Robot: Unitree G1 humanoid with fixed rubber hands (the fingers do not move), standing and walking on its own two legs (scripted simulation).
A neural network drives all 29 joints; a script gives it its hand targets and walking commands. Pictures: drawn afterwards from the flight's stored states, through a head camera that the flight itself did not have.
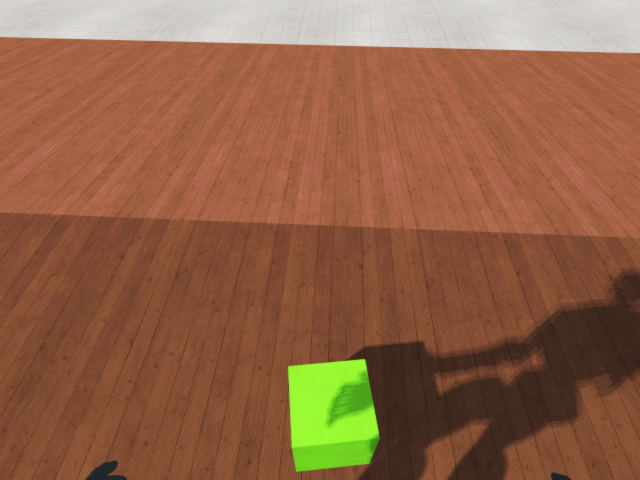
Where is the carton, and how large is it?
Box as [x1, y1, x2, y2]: [288, 359, 379, 471]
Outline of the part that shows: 364,359 288,366 291,440 296,471 369,462 379,437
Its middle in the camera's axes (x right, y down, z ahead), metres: +0.03 +0.49 +1.08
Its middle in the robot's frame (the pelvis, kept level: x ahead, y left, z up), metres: +0.41 -0.01 -0.66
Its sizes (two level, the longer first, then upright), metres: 0.210 0.200 0.250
